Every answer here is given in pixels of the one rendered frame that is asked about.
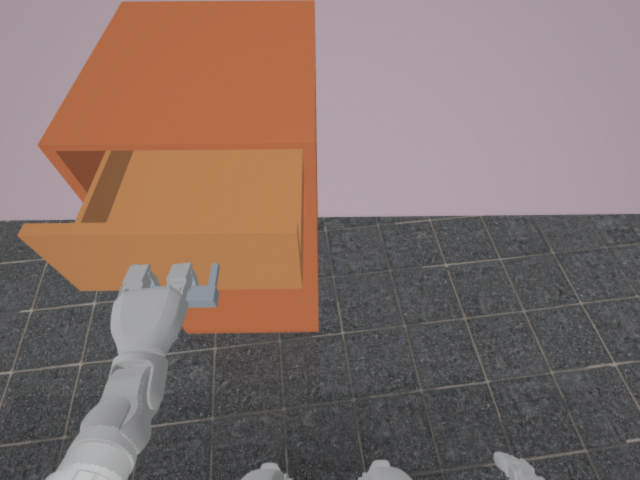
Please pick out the left robot hand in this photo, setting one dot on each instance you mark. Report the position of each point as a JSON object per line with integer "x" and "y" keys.
{"x": 149, "y": 319}

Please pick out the right robot shin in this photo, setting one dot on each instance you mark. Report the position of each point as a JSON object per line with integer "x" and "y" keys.
{"x": 380, "y": 463}

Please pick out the left robot shin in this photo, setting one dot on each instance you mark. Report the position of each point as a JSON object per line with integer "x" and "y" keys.
{"x": 270, "y": 466}

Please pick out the cabinet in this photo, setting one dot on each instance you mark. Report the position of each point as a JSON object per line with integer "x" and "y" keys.
{"x": 203, "y": 75}

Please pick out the handle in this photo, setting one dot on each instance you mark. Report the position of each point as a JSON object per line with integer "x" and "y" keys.
{"x": 205, "y": 296}

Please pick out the right robot hand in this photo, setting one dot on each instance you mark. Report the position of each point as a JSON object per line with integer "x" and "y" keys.
{"x": 514, "y": 468}

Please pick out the robot shin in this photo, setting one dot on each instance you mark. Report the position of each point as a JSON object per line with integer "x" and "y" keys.
{"x": 270, "y": 466}
{"x": 380, "y": 463}

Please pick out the drawer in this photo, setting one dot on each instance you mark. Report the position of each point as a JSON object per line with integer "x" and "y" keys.
{"x": 243, "y": 209}

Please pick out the left robot forearm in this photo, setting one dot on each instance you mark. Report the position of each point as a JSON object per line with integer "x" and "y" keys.
{"x": 118, "y": 428}

